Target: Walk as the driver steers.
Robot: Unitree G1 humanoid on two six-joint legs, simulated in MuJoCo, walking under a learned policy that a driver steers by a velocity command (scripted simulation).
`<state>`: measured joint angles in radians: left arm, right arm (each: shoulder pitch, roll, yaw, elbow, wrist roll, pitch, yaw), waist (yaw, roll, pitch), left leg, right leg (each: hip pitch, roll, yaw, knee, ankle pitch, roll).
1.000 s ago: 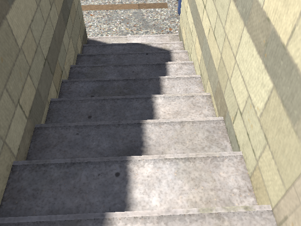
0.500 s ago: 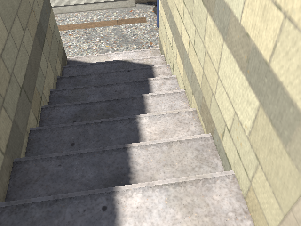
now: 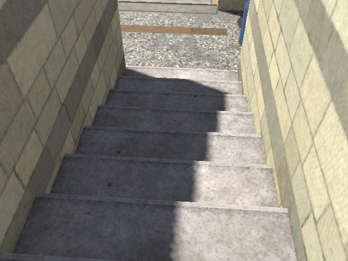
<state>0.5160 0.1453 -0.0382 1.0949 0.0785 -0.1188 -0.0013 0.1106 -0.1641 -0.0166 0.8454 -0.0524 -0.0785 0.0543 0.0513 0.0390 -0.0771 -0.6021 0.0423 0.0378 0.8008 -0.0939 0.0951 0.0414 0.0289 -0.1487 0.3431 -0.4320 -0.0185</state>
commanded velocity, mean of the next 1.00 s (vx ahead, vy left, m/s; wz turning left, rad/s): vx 0.50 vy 0.00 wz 0.43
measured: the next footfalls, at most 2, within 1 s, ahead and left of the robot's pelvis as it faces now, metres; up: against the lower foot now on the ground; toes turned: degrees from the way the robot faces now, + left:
right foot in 0.42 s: +0.41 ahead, -0.07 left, -0.14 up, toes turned +14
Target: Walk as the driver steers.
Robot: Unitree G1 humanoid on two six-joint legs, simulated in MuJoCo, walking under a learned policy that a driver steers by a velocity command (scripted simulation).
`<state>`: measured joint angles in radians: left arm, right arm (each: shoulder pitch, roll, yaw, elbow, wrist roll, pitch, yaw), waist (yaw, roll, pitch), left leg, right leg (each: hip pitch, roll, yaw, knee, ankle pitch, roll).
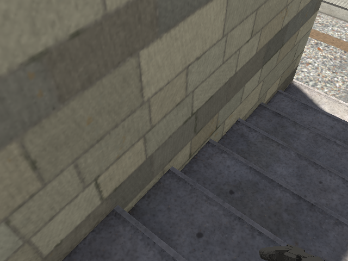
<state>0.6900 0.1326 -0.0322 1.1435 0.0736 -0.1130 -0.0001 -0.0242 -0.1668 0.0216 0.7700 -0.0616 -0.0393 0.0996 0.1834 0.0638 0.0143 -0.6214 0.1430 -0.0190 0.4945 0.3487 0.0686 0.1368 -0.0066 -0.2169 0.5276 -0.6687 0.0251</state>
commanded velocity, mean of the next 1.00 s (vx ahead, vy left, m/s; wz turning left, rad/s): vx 0.43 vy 0.00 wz -0.45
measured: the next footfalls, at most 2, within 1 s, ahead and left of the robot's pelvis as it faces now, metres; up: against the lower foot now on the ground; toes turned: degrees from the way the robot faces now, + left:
left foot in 0.08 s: +0.25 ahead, +0.14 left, -0.14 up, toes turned +6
right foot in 0.56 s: +0.35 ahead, -0.16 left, -0.14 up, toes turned -21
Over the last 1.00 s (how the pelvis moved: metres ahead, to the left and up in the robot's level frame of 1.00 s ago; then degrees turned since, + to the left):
0.54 0.13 -0.18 27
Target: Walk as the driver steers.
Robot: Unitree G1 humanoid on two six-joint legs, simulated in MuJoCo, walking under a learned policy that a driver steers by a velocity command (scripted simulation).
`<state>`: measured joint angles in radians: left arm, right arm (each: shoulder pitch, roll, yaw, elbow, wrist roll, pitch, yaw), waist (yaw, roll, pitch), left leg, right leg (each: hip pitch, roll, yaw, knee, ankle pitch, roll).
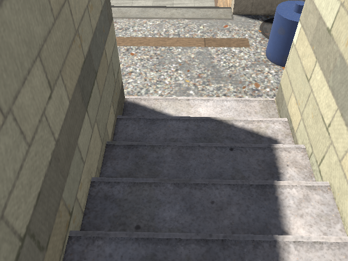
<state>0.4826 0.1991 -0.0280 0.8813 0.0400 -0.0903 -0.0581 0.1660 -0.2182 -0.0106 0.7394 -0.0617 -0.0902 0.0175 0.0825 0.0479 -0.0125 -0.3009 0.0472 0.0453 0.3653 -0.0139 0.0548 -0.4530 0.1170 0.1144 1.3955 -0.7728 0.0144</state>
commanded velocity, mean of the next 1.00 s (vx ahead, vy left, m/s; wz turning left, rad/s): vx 0.03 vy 0.00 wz -0.04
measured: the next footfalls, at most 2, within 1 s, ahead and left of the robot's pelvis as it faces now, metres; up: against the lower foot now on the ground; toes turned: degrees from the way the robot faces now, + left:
right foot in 0.38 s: +0.14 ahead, -0.16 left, +0.00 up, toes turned -17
left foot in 0.98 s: +0.14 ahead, +0.12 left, +0.00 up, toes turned +7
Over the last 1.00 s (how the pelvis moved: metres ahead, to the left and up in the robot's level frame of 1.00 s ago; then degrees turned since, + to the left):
0.49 -0.07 -0.21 -32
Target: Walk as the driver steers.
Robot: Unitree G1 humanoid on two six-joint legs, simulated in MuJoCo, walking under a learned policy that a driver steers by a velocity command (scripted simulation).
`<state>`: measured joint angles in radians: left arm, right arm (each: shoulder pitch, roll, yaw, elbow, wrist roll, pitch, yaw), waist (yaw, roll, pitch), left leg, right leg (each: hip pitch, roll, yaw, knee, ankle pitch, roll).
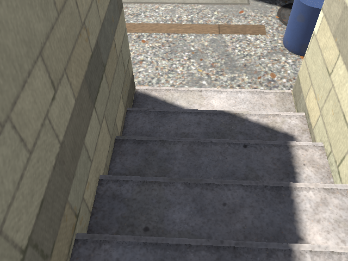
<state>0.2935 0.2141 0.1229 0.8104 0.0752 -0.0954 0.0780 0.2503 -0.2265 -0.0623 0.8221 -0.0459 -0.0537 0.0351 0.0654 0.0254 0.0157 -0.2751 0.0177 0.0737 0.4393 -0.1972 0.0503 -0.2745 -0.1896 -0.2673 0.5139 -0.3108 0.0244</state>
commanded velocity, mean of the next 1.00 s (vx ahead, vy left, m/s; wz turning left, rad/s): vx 0.00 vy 0.00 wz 0.04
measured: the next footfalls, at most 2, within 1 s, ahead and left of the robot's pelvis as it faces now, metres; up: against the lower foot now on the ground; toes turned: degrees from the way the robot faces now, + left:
right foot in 0.54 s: +0.09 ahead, -0.13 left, +0.00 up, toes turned +0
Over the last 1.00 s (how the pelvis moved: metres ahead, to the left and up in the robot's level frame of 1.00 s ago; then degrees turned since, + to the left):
0.09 0.01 -0.01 3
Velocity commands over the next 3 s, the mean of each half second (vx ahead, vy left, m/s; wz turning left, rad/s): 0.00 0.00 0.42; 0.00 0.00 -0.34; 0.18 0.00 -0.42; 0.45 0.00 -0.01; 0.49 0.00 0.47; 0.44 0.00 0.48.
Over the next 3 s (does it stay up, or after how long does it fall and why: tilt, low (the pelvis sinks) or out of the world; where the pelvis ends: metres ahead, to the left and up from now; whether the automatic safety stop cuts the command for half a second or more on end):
stays up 0.98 -0.10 -0.39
